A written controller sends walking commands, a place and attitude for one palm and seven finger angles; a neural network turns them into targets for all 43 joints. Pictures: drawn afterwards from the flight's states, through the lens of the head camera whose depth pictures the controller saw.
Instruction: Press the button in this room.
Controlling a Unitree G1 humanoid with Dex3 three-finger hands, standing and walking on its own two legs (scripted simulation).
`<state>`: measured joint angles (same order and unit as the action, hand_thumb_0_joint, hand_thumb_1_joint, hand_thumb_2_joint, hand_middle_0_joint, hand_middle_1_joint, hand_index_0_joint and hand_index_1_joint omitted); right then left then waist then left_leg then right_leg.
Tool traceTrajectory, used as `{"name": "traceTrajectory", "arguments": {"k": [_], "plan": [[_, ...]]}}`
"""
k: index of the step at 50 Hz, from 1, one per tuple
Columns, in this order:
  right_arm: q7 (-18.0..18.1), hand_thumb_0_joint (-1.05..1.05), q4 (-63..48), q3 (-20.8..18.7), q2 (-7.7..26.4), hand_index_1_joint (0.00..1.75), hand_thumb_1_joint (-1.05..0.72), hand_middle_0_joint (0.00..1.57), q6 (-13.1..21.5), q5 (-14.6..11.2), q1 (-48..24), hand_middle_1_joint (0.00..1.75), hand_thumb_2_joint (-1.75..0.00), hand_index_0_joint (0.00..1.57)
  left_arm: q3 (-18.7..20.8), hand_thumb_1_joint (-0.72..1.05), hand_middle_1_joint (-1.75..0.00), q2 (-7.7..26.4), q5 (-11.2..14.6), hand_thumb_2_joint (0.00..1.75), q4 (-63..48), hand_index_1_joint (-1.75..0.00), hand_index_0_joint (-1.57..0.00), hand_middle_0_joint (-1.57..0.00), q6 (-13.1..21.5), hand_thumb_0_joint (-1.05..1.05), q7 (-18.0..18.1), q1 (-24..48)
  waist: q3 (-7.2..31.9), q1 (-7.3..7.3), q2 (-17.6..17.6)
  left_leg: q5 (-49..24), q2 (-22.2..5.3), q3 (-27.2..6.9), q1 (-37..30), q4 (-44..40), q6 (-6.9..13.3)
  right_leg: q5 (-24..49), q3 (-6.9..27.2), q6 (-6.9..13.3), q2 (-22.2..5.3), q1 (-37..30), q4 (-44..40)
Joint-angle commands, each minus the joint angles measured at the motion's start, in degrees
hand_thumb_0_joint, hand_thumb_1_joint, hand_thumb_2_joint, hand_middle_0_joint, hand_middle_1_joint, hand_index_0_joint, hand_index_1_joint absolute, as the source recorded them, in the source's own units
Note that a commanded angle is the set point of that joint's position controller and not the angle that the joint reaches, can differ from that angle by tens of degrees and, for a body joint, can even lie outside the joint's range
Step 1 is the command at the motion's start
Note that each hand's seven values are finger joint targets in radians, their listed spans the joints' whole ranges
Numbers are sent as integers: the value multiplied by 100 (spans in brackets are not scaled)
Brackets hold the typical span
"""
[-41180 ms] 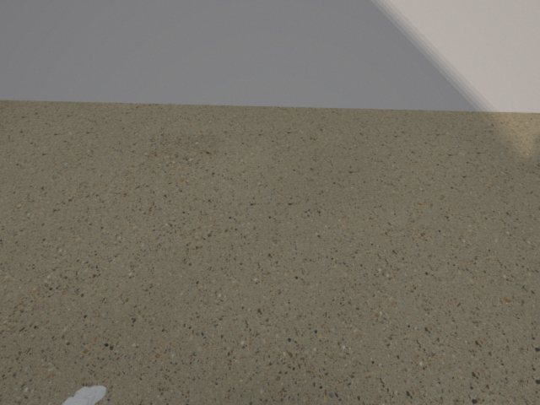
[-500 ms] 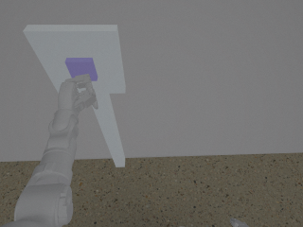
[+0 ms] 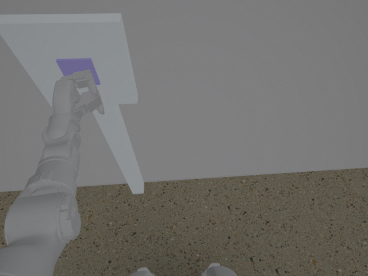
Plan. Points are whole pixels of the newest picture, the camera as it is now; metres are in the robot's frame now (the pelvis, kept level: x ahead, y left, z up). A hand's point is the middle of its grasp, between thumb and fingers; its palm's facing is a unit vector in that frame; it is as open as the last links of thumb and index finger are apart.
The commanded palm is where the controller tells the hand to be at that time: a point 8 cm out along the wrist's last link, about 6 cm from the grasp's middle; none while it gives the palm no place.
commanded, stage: press the button with the knuckle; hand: left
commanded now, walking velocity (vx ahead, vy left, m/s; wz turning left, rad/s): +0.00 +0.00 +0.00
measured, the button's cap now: (80, 69) +0.53 +0.21 +0.13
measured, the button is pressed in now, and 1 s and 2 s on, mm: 12 5 0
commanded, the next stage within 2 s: hold the button down briefly in 0.24 s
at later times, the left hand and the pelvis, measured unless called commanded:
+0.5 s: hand (96, 96) +0.48 +0.17 +0.10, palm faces +0.01 -1.00 -0.03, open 2.9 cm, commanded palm +0.49 +0.22 +0.10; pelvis -0.03 +0.01 -0.01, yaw +1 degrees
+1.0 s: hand (96, 100) +0.47 +0.17 +0.10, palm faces +0.04 -1.00 -0.01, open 2.7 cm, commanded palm +0.44 +0.22 +0.10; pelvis -0.03 +0.02 -0.01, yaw +0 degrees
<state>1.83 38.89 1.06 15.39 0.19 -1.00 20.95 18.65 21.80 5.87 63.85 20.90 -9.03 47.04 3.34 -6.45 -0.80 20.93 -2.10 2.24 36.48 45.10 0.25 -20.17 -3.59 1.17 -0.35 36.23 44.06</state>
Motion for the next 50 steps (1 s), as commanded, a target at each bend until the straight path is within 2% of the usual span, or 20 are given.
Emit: {"name": "traceTrajectory", "arguments": {"k": [1, 3, 5, 6, 9, 12, 17, 19, 23, 25, 30, 32, 34, 36, 39, 41, 42, 43, 46, 50], "plan": [[46, 0, -397, -264, 906, 30, -90, 20, 188, 27, 595, 30, -90, 20, 205, 90, -150, 1480, 73, 90, -938, -150, -130, -130, 323, 0, 58, 3287, 2001, -358, 108, -797, 199, -240, -792, -397, 196, 1275, 415, -81, 165, -841, -644], [44, 0, -415, -267, 902, 30, -90, 20, 205, 26, 598, 30, -90, 20, 153, 90, -150, 1481, 44, 90, -994, -150, -130, -130, 362, 0, 32, 3469, 2186, -340, -308, -762, 217, -251, -892, -403, 170, 1187, 416, -63, 151, -781, -604], [42, 0, -382, -245, 915, 30, -90, 20, 214, 27, 611, 30, -90, 20, 111, 90, -150, 1433, 63, 90, -825, -150, -130, -130, 332, 0, 45, 3612, 1999, -428, -274, -569, 197, -289, -854, -392, 169, 927, 382, -69, 166, -535, -641], [50, 0, -367, -244, 938, 30, -90, 20, 215, 38, 654, 30, -90, 20, 135, 90, -150, 1512, 54, 90, -813, -150, -130, -130, 339, 0, 56, 3750, 2004, -482, -82, -522, 190, -323, -775, -376, 185, 873, 381, -73, 175, -544, -629], [44, 0, -346, -236, 937, 30, -90, 20, 256, 44, 688, 30, -90, 20, 5, 90, -150, 1382, 50, 90, -734, -150, -130, -130, 320, 0, 77, 3966, 2053, -544, -356, -398, 187, -339, -840, -369, 167, 691, 366, -79, 172, -338, -635], [55, 0, -329, -215, 992, 30, -90, 20, 283, 52, 739, 30, -90, 20, 5, 90, -150, 1510, 29, 90, -665, -150, -130, -130, 322, 0, 113, 4229, 2066, -640, -266, -201, 168, -404, -735, -369, 176, 445, 370, -90, 181, -221, -627], [67, 0, -335, -185, 1029, 30, -90, 20, 353, 55, 795, 30, -90, 20, 81, 90, -150, 1707, 19, 90, -535, -150, -130, -130, 323, 0, 120, 4425, 2139, -670, -261, 43, 169, -419, -561, -335, 182, 212, 402, -99, 187, -197, -624], [71, 0, -351, -158, 1043, 30, -90, 20, 384, 52, 776, 30, -90, 20, 49, 90, -150, 1701, 24, 90, -394, -150, -130, -130, 281, 0, 119, 4392, 1949, -686, -317, 302, 169, -421, -408, -355, 180, -30, 399, -96, 180, -71, -636], [92, 0, -375, -152, 1089, 30, -90, 20, 428, 55, 821, 30, -90, 20, 246, 90, -150, 2000, 17, 90, -356, -150, -130, -130, 262, 0, 129, 4417, 2050, -662, -266, 401, 162, -441, -299, -338, 185, -136, 397, -98, 175, -81, -603], [89, 0, -386, -136, 1075, 30, -90, 20, 451, 48, 819, 30, -90, 20, -5, 90, -150, 1722, 16, 90, -302, -150, -130, -130, 219, 0, 106, 4430, 1880, -733, -335, 524, 153, -447, -284, -365, 182, -220, 378, -102, 170, 77, -615], [99, 0, -384, -140, 1126, 30, -90, 20, 520, 54, 860, 30, -90, 20, 14, 90, -150, 1753, 25, 90, -306, -150, -130, -130, 150, 0, 197, 4487, 1904, -763, -271, 753, 130, -500, -285, -396, 186, -383, 343, -113, 166, 243, -591], [97, 0, -389, -143, 1124, 30, -90, 20, 548, 60, 878, 30, -90, 20, -46, 90, -150, 1684, 8, 90, -407, -150, -130, -130, 165, 0, 226, 4591, 2018, -764, -463, 707, 130, -516, -440, -402, 172, -341, 322, -99, 165, 317, -561], [87, 0, -392, -159, 1127, 30, -90, 20, 554, 88, 914, 30, -90, 20, 115, 90, -150, 1836, -28, 90, -377, -150, -130, -130, 152, 0, 264, 4517, 2123, -706, -365, 643, 139, -526, -416, -370, 167, -303, 307, -88, 168, 237, -524], [62, 0, -411, -154, 1112, 30, -90, 20, 547, 109, 914, 30, -90, 20, 41, 90, -150, 1639, -36, 90, -312, -150, -130, -130, 132, 0, 279, 4421, 1987, -718, -356, 628, 139, -548, -427, -390, 170, -275, 273, -73, 175, 341, -518], [30, 0, -450, -189, 1122, 30, -90, 20, 532, 121, 916, 30, -90, 20, 161, 90, -150, 1748, -47, 90, -392, -150, -130, -130, 145, 0, 282, 4282, 2118, -617, -287, 516, 143, -540, -462, -366, 161, -218, 266, -68, 171, 220, -497], [-5, 0, -487, -198, 1074, 30, -90, 20, 521, 142, 905, 30, -90, 20, -11, 90, -150, 1461, -79, 90, -578, -150, -130, -130, 207, 0, 282, 4264, 2214, -578, -568, 310, 142, -577, -733, -371, 138, -71, 219, -28, 178, 317, -428], [-21, 0, -493, -230, 1086, 30, -90, 20, 506, 150, 910, 30, -90, 20, 148, 90, -150, 1559, -69, 90, -656, -150, -130, -130, 236, 0, 316, 4114, 2325, -494, -471, 190, 124, -593, -820, -356, 129, -6, 197, -26, 182, 268, -409], [-42, 0, -548, -242, 1065, 30, -90, 20, 494, 145, 877, 30, -90, 20, 46, 90, -150, 1369, -50, 90, -723, -150, -130, -130, 259, 0, 307, 3857, 2405, -436, -522, 90, 117, -592, -972, -376, 109, 49, 174, -13, 191, 256, -393], [-69, 0, -599, -244, 1044, 30, -90, 20, 444, 137, 783, 30, -90, 20, 96, 90, -150, 1276, 24, 90, -828, -150, -130, -130, 299, 0, 326, 3437, 2215, -338, -274, 0, 110, -531, -910, -411, 127, 127, 177, -3, 208, 76, -454], [-74, 0, -679, -271, 986, 30, -90, 20, 395, 76, 629, 30, -90, 20, -67, 90, -150, 1072, 8, 90, -1224, -150, -130, -130, 360, 0, 316, 3080, 2096, -226, -406, -53, 99, -484, -1072, -492, 106, 193, 166, 14, 209, -32, -477]]}}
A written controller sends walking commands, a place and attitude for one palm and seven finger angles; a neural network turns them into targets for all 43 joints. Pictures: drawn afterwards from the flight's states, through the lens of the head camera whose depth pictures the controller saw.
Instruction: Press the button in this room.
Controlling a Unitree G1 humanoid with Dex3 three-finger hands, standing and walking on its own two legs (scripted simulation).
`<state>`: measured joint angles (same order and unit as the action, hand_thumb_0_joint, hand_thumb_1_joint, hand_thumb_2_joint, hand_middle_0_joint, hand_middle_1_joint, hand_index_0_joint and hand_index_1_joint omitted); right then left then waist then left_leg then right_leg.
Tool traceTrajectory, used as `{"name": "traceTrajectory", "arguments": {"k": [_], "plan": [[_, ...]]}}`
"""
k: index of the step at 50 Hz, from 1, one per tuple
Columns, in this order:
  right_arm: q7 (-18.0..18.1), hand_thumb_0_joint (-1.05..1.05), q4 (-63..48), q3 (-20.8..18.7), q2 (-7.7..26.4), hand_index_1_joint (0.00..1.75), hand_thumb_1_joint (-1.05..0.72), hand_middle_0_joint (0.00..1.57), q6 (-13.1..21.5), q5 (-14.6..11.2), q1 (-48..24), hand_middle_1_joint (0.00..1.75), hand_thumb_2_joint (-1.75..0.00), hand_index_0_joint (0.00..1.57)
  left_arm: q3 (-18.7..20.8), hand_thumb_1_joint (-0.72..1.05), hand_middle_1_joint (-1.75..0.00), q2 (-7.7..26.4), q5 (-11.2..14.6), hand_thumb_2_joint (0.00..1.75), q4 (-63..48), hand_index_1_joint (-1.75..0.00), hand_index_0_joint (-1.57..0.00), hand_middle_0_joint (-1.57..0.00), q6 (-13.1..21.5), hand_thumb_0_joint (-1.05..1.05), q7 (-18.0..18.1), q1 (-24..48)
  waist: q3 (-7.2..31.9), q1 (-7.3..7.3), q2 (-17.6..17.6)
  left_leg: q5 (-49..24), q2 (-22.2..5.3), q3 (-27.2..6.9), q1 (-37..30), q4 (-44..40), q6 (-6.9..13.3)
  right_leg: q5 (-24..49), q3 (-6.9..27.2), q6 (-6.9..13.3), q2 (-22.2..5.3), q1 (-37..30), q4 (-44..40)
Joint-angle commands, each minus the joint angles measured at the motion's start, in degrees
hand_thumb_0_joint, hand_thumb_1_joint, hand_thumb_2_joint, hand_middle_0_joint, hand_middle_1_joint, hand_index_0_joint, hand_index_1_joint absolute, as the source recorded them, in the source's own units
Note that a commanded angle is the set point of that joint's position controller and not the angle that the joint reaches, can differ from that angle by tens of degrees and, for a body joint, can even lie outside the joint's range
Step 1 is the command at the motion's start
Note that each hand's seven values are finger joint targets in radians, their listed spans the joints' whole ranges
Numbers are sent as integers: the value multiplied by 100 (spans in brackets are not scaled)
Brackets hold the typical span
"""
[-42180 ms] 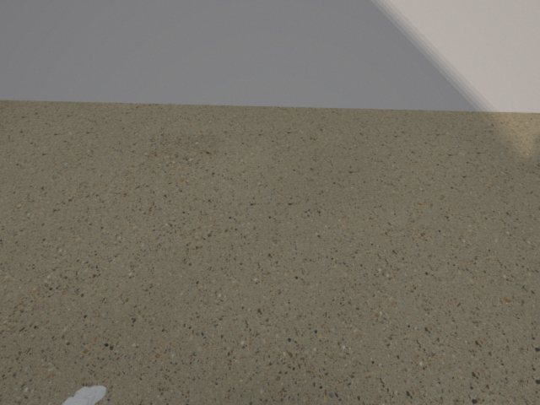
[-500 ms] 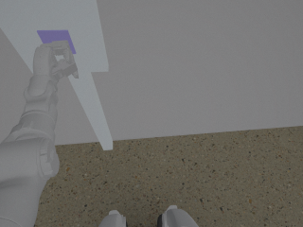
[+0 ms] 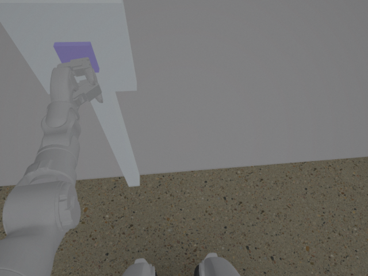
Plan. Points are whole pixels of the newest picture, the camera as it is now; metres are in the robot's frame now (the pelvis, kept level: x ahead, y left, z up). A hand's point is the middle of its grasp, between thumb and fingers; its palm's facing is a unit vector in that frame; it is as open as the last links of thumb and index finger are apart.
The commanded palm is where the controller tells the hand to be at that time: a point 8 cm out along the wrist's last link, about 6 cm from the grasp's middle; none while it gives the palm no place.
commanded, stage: pull the fist back off the button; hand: left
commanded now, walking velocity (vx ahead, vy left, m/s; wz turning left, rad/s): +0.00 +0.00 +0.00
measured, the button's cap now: (78, 56) +0.55 +0.19 +0.14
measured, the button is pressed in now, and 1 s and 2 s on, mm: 5 0 0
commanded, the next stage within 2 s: draw the hand back to the body in 0.64 s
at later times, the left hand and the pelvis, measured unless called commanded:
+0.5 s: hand (89, 111) +0.43 +0.17 +0.11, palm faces +0.06 -1.00 -0.02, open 3.1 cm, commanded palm +0.39 +0.21 +0.11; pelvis +0.05 -0.01 +0.02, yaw +0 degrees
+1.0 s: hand (78, 124) +0.38 +0.17 +0.13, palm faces +0.04 -1.00 -0.03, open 3.1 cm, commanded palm +0.34 +0.23 +0.14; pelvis +0.05 -0.01 +0.03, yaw +0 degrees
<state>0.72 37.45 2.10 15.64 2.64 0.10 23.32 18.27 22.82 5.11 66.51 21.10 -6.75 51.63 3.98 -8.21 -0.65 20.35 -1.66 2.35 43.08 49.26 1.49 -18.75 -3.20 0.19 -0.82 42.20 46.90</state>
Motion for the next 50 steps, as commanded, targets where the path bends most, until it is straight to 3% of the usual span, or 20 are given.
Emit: {"name": "traceTrajectory", "arguments": {"k": [1, 4, 6, 8, 11, 14, 16, 18, 19, 23, 26, 28, 31, 34, 37, 40, 42, 44, 46, 50], "plan": [[45, 0, -546, -378, 959, 30, -90, 20, 132, -39, 361, 30, -90, 20, 27, 90, -150, 995, 99, 90, -1538, -150, -130, -130, 349, 0, 108, 2477, 2046, -12, -380, -67, 58, -477, -1748, -895, -7, 108, 140, 121, 256, -693, -766], [31, 0, -622, -399, 900, 30, -90, 20, 121, -71, 262, 30, -90, 20, -95, 90, -150, 706, 186, 90, -1935, -150, -130, -130, 346, 0, 100, 2008, 2192, 123, -412, -487, 48, -455, -2035, -946, -36, 440, 96, 143, 272, -913, -750], [37, 0, -663, -401, 887, 30, -90, 20, 89, -86, 197, 30, -90, 20, -29, 90, -150, 710, 243, 90, -2059, -150, -130, -130, 294, 0, 97, 1562, 2117, 217, -208, -706, 57, -406, -1985, -957, -28, 684, 99, 145, 277, -1137, -771], [37, 0, -705, -400, 828, 30, -90, 20, 79, -121, 103, 30, -90, 20, -213, 90, -150, 476, 281, 90, -2401, -150, -130, -130, 246, 0, 73, 1447, 2086, 221, -214, -858, 68, -332, -2031, -987, -22, 919, 114, 127, 268, -1294, -801], [40, 0, -836, -422, 806, 30, -90, 20, 59, -140, -3, 30, -90, 20, -22, 90, -150, 593, 363, 90, -2979, -150, -130, -130, 192, 0, 85, 639, 2273, 435, -61, -1378, 85, -260, -2124, -989, -11, 1501, 143, 138, 271, -1783, -784], [38, 0, -921, -411, 740, 30, -90, 20, 27, -177, -150, 30, -90, 20, -20, 90, -150, 524, 418, 90, -3417, -150, -130, -130, 46, 0, 36, -6, 2064, 501, 65, -1609, 98, -148, -2029, -1048, 3, 1966, 177, 108, 245, -2137, -835], [46, 0, -1022, -422, 704, 30, -90, 20, 31, -190, -264, 30, -90, 20, -5, 90, -150, 526, 453, 90, -3966, -150, -130, -130, -7, 0, 0, -442, 2158, 605, -151, -1902, 113, -107, -2171, -1047, 7, 2261, 199, 122, 219, -2345, -828], [56, 0, -1051, -408, 656, 30, -90, 20, 47, -220, -382, 30, -90, 20, -123, 90, -150, 332, 535, 90, -4251, -150, -130, -130, -112, 0, -52, -787, 1980, 579, -132, -1954, 113, -78, -2238, -1085, 1, 2411, 189, 99, 206, -2379, -896], [77, 0, -1048, -411, 668, 30, -90, 20, 46, -231, -410, 30, -90, 20, -127, 90, -150, 325, 575, 90, -4293, -150, -130, -130, -168, 0, -76, -916, 1859, 560, 151, -1890, 107, -87, -2197, -1109, 7, 2399, 170, 83, 208, -2399, -933], [125, 0, -1095, -401, 608, 30, -90, 20, 123, -243, -620, 30, -90, 20, -334, 90, -150, 98, 678, 90, -5060, -150, -130, -130, -258, 0, -180, -1297, 1944, 584, -211, -2080, 143, -64, -2495, -1134, 3, 2636, 188, 80, 161, -2528, -974], [152, 0, -1072, -389, 596, 30, -90, 20, 184, -258, -715, 30, -90, 20, -544, 90, -150, -108, 724, 90, -5277, -150, -130, -130, -339, 0, -242, -1558, 1718, 514, -81, -2112, 137, -112, -2550, -1138, 0, 2615, 148, 73, 160, -2438, -1024], [165, 0, -1061, -385, 595, 30, -90, 20, 212, -260, -798, 30, -90, 20, -578, 90, -150, -134, 732, 90, -5398, -150, -130, -130, -395, 0, -246, -1652, 1678, 529, -161, -2062, 155, -139, -2607, -1153, -17, 2569, 136, 70, 143, -2400, -1030], [239, 0, -943, -355, 647, 30, -90, 20, 202, -249, -857, 30, -90, 20, -509, 90, -150, 66, 708, 90, -5170, -150, -130, -130, -480, 0, -211, -1163, 1370, 405, 176, -1642, 175, -178, -2438, -1157, 9, 2243, 165, 47, 126, -2237, -1117], [264, 0, -935, -317, 596, 30, -90, 20, 218, -234, -938, 30, -90, 20, -574, 90, -150, 1, 670, 90, -5144, -150, -130, -130, -459, 0, -235, -890, 1628, 471, -241, -1632, 225, -191, -2565, -1151, -18, 2144, 176, 80, 87, -2287, -1077], [250, 0, -939, -299, 593, 30, -90, 20, 239, -227, -947, 30, -90, 20, -539, 90, -150, 11, 695, 90, -4963, -150, -130, -130, -403, 0, -252, -1101, 1723, 528, -87, -1753, 206, -233, -2566, -1141, -23, 2208, 159, 92, 101, -2371, -1044], [202, 0, -1098, -317, 579, 30, -90, 20, 272, -220, -1018, 30, -90, 20, -231, 90, -150, 227, 749, 90, -5288, -150, -130, -130, -441, 0, -283, -1945, 2102, 816, -228, -2187, 202, -198, -2705, -1209, -39, 2648, 149, 117, 84, -2823, -993], [176, 0, -1213, -300, 571, 30, -90, 20, 246, -255, -1095, 30, -90, 20, -121, 90, -150, 287, 807, 90, -5377, -150, -130, -130, -568, 0, -333, -2522, 1885, 867, 109, -2194, 181, -165, -2524, -1318, -21, 2783, 134, 88, 86, -2992, -1054], [168, 0, -1307, -278, 543, 30, -90, 20, 262, -288, -1212, 30, -90, 20, -263, 90, -150, 89, 875, 90, -5693, -150, -130, -130, -715, 0, -374, -2680, 1586, 844, 14, -2036, 187, -116, -2507, -1423, -14, 2716, 133, 69, 84, -2950, -1164], [198, 0, -1354, -289, 569, 30, -90, 20, 283, -288, -1286, 30, -90, 20, -26, 90, -150, 289, 950, 90, -5888, -150, -130, -130, -821, 0, -360, -2989, 1429, 895, 361, -1793, 181, -110, -2424, -1514, 13, 2520, 159, 45, 87, -3054, -1290], [255, 0, -1403, -263, 505, 30, -90, 20, 408, -312, -1441, 30, -90, 20, -10, 90, -150, 249, 1021, 90, -6724, -150, -130, -130, -930, 0, -410, -3260, 1379, 911, -56, -1735, 181, -87, -2694, -1671, 2, 2348, 157, 67, 86, -3099, -1420]]}}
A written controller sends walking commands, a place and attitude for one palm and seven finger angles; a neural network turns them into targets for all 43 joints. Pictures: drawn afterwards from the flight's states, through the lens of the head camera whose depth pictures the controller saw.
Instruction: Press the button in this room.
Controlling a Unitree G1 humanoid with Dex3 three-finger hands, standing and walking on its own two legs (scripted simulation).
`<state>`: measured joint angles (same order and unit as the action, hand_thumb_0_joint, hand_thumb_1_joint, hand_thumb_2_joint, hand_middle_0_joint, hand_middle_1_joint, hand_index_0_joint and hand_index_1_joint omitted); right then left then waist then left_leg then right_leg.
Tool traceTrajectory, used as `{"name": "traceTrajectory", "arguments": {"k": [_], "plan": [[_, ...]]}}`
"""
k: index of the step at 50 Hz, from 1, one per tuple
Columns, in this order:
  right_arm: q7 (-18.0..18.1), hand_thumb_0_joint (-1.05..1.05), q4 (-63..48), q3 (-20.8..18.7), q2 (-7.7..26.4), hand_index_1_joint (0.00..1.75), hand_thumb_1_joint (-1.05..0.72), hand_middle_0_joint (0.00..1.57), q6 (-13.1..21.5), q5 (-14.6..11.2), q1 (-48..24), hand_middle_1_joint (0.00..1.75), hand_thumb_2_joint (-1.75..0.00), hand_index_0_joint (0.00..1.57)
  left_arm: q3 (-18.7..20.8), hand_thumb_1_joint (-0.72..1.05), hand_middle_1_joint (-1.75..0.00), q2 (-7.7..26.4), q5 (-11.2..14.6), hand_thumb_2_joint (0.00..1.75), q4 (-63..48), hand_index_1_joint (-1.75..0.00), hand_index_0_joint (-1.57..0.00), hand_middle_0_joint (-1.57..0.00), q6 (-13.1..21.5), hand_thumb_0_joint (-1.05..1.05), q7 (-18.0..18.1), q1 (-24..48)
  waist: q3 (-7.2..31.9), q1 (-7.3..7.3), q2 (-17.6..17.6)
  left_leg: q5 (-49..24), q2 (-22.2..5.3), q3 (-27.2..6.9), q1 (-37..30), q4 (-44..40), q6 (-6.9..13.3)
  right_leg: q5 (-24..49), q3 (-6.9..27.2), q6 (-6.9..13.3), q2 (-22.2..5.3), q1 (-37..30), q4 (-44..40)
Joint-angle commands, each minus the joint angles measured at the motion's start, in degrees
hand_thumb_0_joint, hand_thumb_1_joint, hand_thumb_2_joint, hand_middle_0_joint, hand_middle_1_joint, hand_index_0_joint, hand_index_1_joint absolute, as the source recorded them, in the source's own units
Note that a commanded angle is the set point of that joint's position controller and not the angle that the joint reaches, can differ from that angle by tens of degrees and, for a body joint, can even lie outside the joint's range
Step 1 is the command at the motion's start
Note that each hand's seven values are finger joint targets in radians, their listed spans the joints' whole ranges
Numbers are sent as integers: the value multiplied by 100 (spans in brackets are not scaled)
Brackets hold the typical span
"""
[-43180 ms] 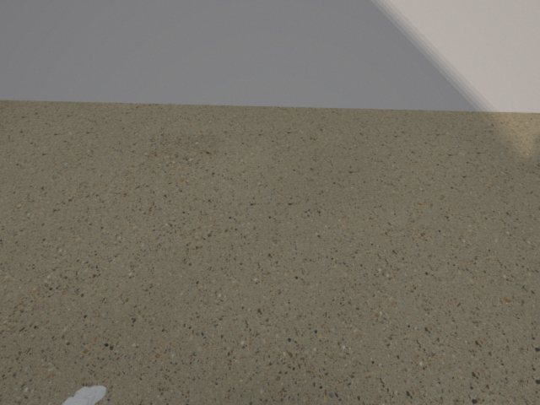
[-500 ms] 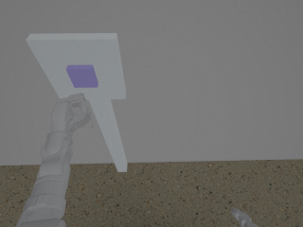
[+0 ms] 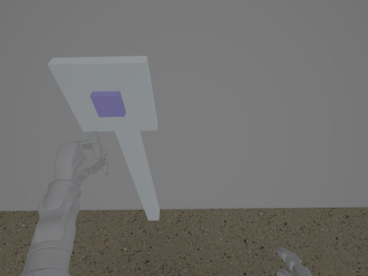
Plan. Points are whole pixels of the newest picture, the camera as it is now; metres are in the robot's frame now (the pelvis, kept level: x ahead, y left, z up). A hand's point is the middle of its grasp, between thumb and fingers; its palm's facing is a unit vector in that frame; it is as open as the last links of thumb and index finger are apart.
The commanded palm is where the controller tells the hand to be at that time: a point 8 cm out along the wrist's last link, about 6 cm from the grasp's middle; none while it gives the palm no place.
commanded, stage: draw the hand back to the body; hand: left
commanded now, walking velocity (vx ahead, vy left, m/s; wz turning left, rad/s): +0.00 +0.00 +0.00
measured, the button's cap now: (109, 103) +0.49 +0.21 +0.12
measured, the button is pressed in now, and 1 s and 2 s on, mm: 0 0 0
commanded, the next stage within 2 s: step back with the hand held close in 1.22 s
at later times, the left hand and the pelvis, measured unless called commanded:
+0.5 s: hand (55, 196) +0.23 +0.23 +0.13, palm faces +0.30 -0.92 -0.27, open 3.1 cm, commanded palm +0.19 +0.27 +0.16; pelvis -0.01 +0.01 +0.02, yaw +1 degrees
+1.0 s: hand (2, 217) +0.18 +0.26 +0.18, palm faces +0.41 -0.82 -0.40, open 3.1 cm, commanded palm +0.12 +0.30 +0.19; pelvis +0.00 +0.02 +0.02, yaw +1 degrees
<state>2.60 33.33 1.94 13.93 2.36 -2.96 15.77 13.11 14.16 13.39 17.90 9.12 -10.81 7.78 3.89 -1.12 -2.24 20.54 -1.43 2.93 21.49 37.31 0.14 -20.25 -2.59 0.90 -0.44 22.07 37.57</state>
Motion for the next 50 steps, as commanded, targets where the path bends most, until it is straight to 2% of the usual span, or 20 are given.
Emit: {"name": "traceTrajectory", "arguments": {"k": [1, 4, 6, 8, 12, 13, 15, 16, 18, 19, 22, 24, 26, 28, 31, 36, 40, 46, 47, 50], "plan": [[86, 0, -981, -235, 697, 30, -90, 20, 470, 1, -707, 30, -90, 20, 513, 90, -150, 1152, 223, 90, -1915, -150, -130, -130, 243, 0, -19, 1030, 1285, 173, 291, -1680, 150, -176, -502, -492, 155, 2392, 104, -13, 57, -1084, -539], [152, 0, -921, -218, 679, 30, -90, 20, 605, -34, -785, 30, -90, 20, 294, 90, -150, 962, 256, 90, -2214, -150, -130, -130, 127, 0, -138, 1072, 1015, 88, -42, -1385, 152, -193, -684, -588, 143, 1944, 87, -14, 65, -832, -697], [190, 0, -914, -210, 699, 30, -90, 20, 703, -29, -813, 30, -90, 20, 290, 90, -150, 970, 300, 90, -2366, -150, -130, -130, 47, 0, -186, 879, 999, 97, 119, -1346, 149, -241, -758, -615, 158, 1810, 73, -8, 78, -851, -752], [210, 0, -934, -198, 676, 30, -90, 20, 799, -38, -872, 30, -90, 20, 305, 90, -150, 960, 322, 90, -2646, -150, -130, -130, -49, 0, -227, 601, 1052, 175, -26, -1429, 152, -261, -880, -677, 145, 1855, 37, 5, 65, -923, -760], [231, 0, -917, -162, 687, 30, -90, 20, 908, -50, -940, 30, -90, 20, 390, 90, -150, 1014, 374, 90, -2863, -150, -130, -130, -346, 0, -272, 155, 779, 227, 131, -1330, 142, -308, -879, -780, 133, 1664, -21, -4, 74, -882, -871], [270, 0, -840, -191, 645, 30, -90, 20, 887, 90, -1098, 30, -90, 20, 200, 90, -150, 1477, -397, 90, -3562, -150, -130, -130, -168, 0, 479, 169, 328, 319, 71, -1175, 143, -240, -917, -1033, 183, 1352, 212, 14, -63, -898, -1344], [278, 0, -747, -158, 576, 30, -90, 20, 836, 145, -1073, 30, -90, 20, 29, 90, -150, 1029, -620, 90, -3437, -150, -130, -130, -205, 0, 1082, -661, 196, 278, 174, -1168, 91, -270, -1112, -1221, 182, 1270, 136, 20, -82, -1075, -1445], [267, 0, -708, -163, 596, 30, -90, 20, 782, 168, -1107, 30, -90, 20, 45, 90, -150, 1077, -671, 90, -3456, -150, -130, -130, -225, 0, 1215, -860, 112, 315, 424, -1227, 77, -256, -1119, -1294, 197, 1286, 143, 12, -54, -1182, -1552], [262, 0, -715, -153, 548, 30, -90, 20, 685, 191, -1144, 30, -90, 20, 127, 90, -150, 1158, -795, 90, -3810, -150, -130, -130, -193, 0, 1411, -867, 304, 298, 70, -1317, 81, -201, -1379, -1406, 187, 1371, 184, 10, -80, -1398, -1615], [259, 0, -693, -131, 514, 30, -90, 20, 654, 199, -1176, 30, -90, 20, 91, 90, -150, 1103, -842, 90, -3851, -150, -130, -130, -182, 0, 1481, -889, 155, 280, -89, -1276, 81, -200, -1433, -1484, 169, 1299, 160, 21, -70, -1383, -1682], [264, 0, -684, -126, 498, 30, -90, 20, 625, 242, -1247, 30, -90, 20, 104, 90, -150, 1153, -959, 90, -4209, -150, -130, -130, -128, 0, 1629, -859, 152, 284, -200, -1301, 70, -230, -1631, -1663, 161, 1227, 149, 36, -46, -1532, -1817], [254, 0, -679, -130, 485, 30, -90, 20, 618, 258, -1266, 30, -90, 20, 95, 90, -150, 1102, -990, 90, -4292, -150, -130, -130, -123, 0, 1692, -1129, 167, 307, -278, -1373, 70, -247, -1744, -1736, 148, 1274, 123, 46, -38, -1618, -1855], [245, 0, -656, -139, 511, 30, -90, 20, 599, 285, -1299, 30, -90, 20, 115, 90, -150, 1097, -1007, 90, -4282, -150, -130, -130, -137, 0, 1713, -1374, 31, 337, 72, -1452, 60, -271, -1715, -1777, 159, 1298, 111, 40, -3, -1677, -1925], [231, 0, -676, -146, 492, 30, -90, 20, 597, 294, -1315, 30, -90, 20, 78, 90, -150, 1035, -1037, 90, -4536, -150, -130, -130, -117, 0, 1731, -1481, 44, 334, -133, -1521, 57, -282, -1801, -1815, 148, 1363, 101, 43, -16, -1712, -1893], [203, 0, -658, -176, 508, 30, -90, 20, 572, 325, -1314, 30, -90, 20, 279, 90, -150, 1132, -1040, 90, -4598, -150, -130, -130, -140, 0, 1746, -2022, -25, 401, 95, -1698, 47, -278, -1757, -1813, 144, 1525, 95, 41, 5, -1819, -1922], [149, 0, -685, -202, 478, 30, -90, 20, 563, 355, -1309, 30, -90, 20, 552, 90, -150, 1244, -1050, 90, -5094, -150, -130, -130, -125, 0, 1758, -2710, -17, 472, -41, -2038, 41, -268, -1736, -1736, 120, 1852, 98, 50, 7, -1931, -1878], [144, 0, -736, -223, 442, 30, -90, 20, 592, 336, -1282, 30, -90, 20, 684, 90, -150, 1250, -1050, 90, -5494, -150, -130, -130, -86, 0, 1778, -3032, -19, 487, -226, -2100, 13, -288, -1714, -1721, 84, 1852, 67, 47, -1, -1912, -1793], [166, 0, -765, -257, 443, 30, -90, 20, 647, 318, -1247, 30, -90, 20, 883, 90, -150, 1318, -1041, 90, -5770, -150, -130, -130, -58, 0, 1792, -3560, -157, 520, -31, -2107, -3, -294, -1679, -1657, 81, 1844, 85, 47, 38, -1817, -1849], [169, 0, -784, -247, 440, 30, -90, 20, 667, 314, -1249, 30, -90, 20, 910, 90, -150, 1348, -1047, 90, -5965, -150, -130, -130, -37, 0, 1801, -3535, -132, 518, -253, -2107, -3, -303, -1685, -1656, 68, 1834, 90, 49, 23, -1829, -1809], [178, 0, -714, -252, 451, 30, -90, 20, 682, 327, -1174, 30, -90, 20, 761, 90, -150, 1167, -1068, 90, -5738, -150, -130, -130, -71, 0, 1806, -3490, -290, 462, -85, -2017, -6, -301, -1670, -1664, 81, 1736, 54, 34, 26, -1693, -1831]]}}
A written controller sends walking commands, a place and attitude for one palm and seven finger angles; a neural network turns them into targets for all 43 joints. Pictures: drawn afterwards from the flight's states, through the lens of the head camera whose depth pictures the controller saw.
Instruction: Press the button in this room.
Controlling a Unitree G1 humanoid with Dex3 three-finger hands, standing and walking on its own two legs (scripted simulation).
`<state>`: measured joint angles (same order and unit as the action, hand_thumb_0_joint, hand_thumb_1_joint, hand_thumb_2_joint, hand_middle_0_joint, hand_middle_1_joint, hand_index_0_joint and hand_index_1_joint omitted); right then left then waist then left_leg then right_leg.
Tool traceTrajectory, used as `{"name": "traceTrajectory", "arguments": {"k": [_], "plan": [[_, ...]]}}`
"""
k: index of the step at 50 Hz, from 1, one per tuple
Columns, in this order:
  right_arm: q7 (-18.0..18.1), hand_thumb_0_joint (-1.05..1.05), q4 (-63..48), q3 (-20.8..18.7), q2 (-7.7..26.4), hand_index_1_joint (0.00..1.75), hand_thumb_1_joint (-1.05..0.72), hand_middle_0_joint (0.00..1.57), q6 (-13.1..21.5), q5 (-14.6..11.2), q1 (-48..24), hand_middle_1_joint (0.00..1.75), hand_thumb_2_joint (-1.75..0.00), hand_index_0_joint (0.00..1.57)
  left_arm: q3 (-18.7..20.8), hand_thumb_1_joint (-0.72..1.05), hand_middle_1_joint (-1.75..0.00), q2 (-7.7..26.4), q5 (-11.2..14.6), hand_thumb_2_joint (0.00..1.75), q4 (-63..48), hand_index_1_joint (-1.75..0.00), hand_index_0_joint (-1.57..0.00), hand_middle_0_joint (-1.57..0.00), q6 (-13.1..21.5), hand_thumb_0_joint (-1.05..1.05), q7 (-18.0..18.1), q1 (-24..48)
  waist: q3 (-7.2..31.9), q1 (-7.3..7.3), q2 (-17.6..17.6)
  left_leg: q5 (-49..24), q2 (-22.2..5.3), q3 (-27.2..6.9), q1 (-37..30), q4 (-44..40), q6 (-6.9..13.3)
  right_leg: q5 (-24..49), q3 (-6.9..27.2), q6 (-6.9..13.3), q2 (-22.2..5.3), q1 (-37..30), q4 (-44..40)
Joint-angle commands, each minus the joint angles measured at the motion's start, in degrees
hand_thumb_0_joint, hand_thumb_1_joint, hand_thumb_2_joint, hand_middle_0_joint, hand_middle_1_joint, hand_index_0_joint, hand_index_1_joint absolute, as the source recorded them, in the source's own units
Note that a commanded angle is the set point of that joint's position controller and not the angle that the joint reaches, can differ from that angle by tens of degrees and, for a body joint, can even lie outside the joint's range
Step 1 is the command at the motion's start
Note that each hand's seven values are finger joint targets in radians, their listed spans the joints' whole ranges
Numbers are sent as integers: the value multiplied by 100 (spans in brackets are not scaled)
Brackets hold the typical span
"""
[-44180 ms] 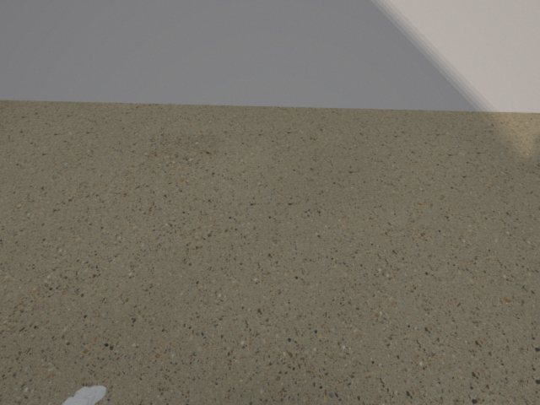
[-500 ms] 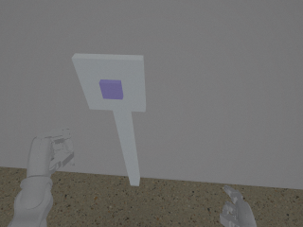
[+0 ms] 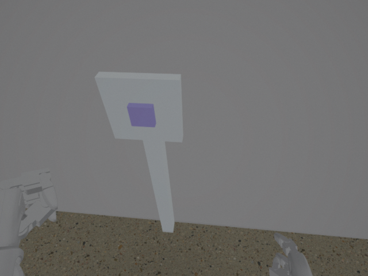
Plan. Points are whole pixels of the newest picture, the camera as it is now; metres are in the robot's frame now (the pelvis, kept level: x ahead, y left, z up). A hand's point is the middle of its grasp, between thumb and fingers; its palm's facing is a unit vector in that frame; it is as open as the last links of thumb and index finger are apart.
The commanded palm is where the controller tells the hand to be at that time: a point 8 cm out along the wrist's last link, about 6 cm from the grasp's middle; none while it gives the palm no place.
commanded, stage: draw the hand back to the body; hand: left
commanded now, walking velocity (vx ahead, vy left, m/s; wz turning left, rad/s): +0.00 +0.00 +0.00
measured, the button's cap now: (142, 114) +0.49 +0.19 +0.10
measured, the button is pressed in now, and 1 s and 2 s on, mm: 0 0 0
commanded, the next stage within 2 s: step back with the hand held close in 0.22 s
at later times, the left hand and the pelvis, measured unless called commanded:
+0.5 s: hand (52, 203) +0.18 +0.24 +0.16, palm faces +0.39 -0.81 -0.43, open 3.1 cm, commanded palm +0.12 +0.28 +0.17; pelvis -0.01 +0.00 +0.00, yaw +0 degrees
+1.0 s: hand (24, 245) +0.11 +0.25 +0.16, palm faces +0.36 -0.81 -0.47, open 3.1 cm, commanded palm +0.05 +0.29 +0.17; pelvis -0.08 +0.01 -0.01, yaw +0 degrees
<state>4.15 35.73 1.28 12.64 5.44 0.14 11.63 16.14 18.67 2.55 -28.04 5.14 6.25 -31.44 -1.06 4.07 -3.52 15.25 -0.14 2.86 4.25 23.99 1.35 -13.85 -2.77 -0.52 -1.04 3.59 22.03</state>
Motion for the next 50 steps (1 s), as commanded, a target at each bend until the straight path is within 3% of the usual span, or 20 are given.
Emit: {"name": "traceTrajectory", "arguments": {"k": [1, 6, 7, 11, 15, 16, 17, 18, 19, 20, 23, 27, 29, 33, 37, 41, 44, 47, 50], "plan": [[41, 0, -941, -193, 587, 30, -90, 20, 382, 17, -791, 30, -90, 20, 432, 90, -150, 727, 8, 90, -1094, -150, -130, -130, 312, 0, 97, 489, 93, -63, 212, -1387, -137, -294, 58, -339, -27, 1001, 86, 172, 106, 234, -353], [74, 0, -929, -188, 583, 30, -90, 20, 412, 34, -782, 30, -90, 20, 535, 90, -150, 839, -8, 90, -1170, -150, -130, -130, 325, 0, 140, 516, 328, -10, 7, -1423, -108, -295, -17, -324, -23, 1043, 120, 189, 80, 99, -315], [67, 0, -947, -172, 566, 30, -90, 20, 421, 36, -782, 30, -90, 20, 497, 90, -150, 811, -2, 90, -1287, -150, -130, -130, 338, 0, 138, 575, 355, -17, -162, -1431, -110, -306, -32, -329, -38, 1049, 126, 193, 62, 75, -286], [68, 0, -933, -167, 559, 30, -90, 20, 420, 51, -813, 30, -90, 20, 566, 90, -150, 844, 4, 90, -1211, -150, -130, -130, 311, 0, 134, 476, 268, 14, 46, -1493, -106, -308, 43, -335, -49, 1123, 115, 197, 93, 38, -322], [56, 0, -928, -159, 536, 30, -90, 20, 414, 58, -806, 30, -90, 20, 563, 90, -150, 807, 16, 90, -1213, -150, -130, -130, 306, 0, 127, 469, 266, 12, -58, -1533, -108, -286, 20, -329, -55, 1176, 111, 185, 86, 43, -311], [63, 0, -927, -168, 549, 30, -90, 20, 413, 59, -829, 30, -90, 20, 574, 90, -150, 831, 9, 90, -1156, -150, -130, -130, 301, 0, 121, 447, 166, 18, 126, -1486, -112, -296, 54, -350, -53, 1129, 115, 187, 108, 75, -372], [79, 0, -886, -160, 560, 30, -90, 20, 386, 50, -830, 30, -90, 20, 594, 90, -150, 865, 29, 90, -1014, -150, -130, -130, 284, 0, 133, 782, 78, -37, 145, -1312, -108, -280, 69, -376, -34, 983, 138, 174, 88, 156, -416], [51, 0, -1137, -172, 652, 30, -90, 20, 225, 1, -746, 30, -90, 20, 1336, 90, -150, 1538, 79, 90, -1413, -150, -130, -130, 511, 0, 145, 1262, -380, -270, 266, -821, -207, -391, 585, -240, 97, 1018, 708, 145, -199, 803, -755], [61, 0, -1024, -182, 558, 30, -90, 20, 127, 29, -734, 30, -90, 20, 996, 90, -150, 1072, 55, 90, -875, -150, -130, -130, 527, 0, 91, 642, -284, -298, 499, -697, -188, -434, 522, -161, 103, 853, 690, 156, -308, 899, -825], [38, 0, -1068, -201, 572, 30, -90, 20, 51, 44, -724, 30, -90, 20, 821, 90, -150, 886, 22, 90, -794, -150, -130, -130, 529, 0, 60, 323, -161, -304, 592, -731, -180, -398, 484, -103, 105, 796, 698, 148, -335, 957, -851], [26, 0, -1146, -257, 647, 30, -90, 20, -77, 61, -745, 30, -90, 20, 794, 90, -150, 909, -1, 90, -1155, -150, -130, -130, 647, 0, 64, -14, 452, -311, 122, -1202, -217, -370, 502, -69, 99, 1269, 555, 133, -374, 664, -536], [60, 0, -1286, -325, 647, 30, -90, 20, -208, 29, -744, 30, -90, 20, 1029, 90, -150, 1137, 19, 90, -1461, -150, -130, -130, 696, 0, 131, -377, 1013, -298, 164, -1996, -329, -459, 546, -33, 89, 1879, 376, 71, -297, 387, -85], [67, 0, -1361, -375, 647, 30, -90, 20, -251, -10, -724, 30, -90, 20, 1104, 90, -150, 1195, 34, 90, -1583, -150, -130, -130, 717, 0, 150, -500, 1167, -303, 221, -2229, -366, -458, 598, 34, 80, 2126, 348, 46, -280, 339, 90], [91, 0, -1430, -409, 665, 30, -90, 20, -276, -26, -721, 30, -90, 20, 1177, 90, -150, 1245, 29, 90, -1698, -150, -130, -130, 755, 0, 187, -635, 1155, -295, -16, -2426, -467, -551, 811, -25, 80, 2079, 270, 18, -187, 388, 408], [94, 0, -1452, -430, 688, 30, -90, 20, -223, -32, -708, 30, -90, 20, 1170, 90, -150, 1211, 1, 90, -1716, -150, -130, -130, 795, 0, 200, -636, 965, -295, -88, -1812, -608, -671, 1333, -211, 163, 1611, 305, -8, -121, 382, 672], [89, 0, -1460, -443, 760, 30, -90, 20, -119, -18, -672, 30, -90, 20, 1167, 90, -150, 1177, -62, 90, -1762, -150, -130, -130, 870, 0, 222, -518, 721, -324, -111, -291, -655, -807, 2205, -410, 272, 1009, 453, 18, -112, 242, 792], [84, 0, -1455, -430, 729, 30, -90, 20, -42, -27, -604, 30, -90, 20, 1191, 90, -150, 1164, -107, 90, -1762, -150, -130, -130, 950, 0, 260, -476, 558, -374, 158, 801, -567, -787, 2631, -338, 308, 556, 678, 56, -218, 332, 622], [83, 0, -1391, -435, 684, 30, -90, 20, 14, -20, -521, 30, -90, 20, 1204, 90, -150, 1222, -109, 90, -1801, -150, -130, -130, 1025, 0, 311, -384, 506, -422, 525, 994, -309, -643, 2168, 194, 204, -300, 1029, 196, -490, 1141, -45], [92, 0, -1271, -413, 692, 30, -90, 20, 61, 5, -423, 30, -90, 20, 1079, 90, -150, 1208, -110, 90, -1895, -150, -130, -130, 1109, 0, 395, -196, 464, -482, 633, 872, -154, -578, 1352, 856, 64, -1146, 1065, 369, -767, 2241, -475]]}}
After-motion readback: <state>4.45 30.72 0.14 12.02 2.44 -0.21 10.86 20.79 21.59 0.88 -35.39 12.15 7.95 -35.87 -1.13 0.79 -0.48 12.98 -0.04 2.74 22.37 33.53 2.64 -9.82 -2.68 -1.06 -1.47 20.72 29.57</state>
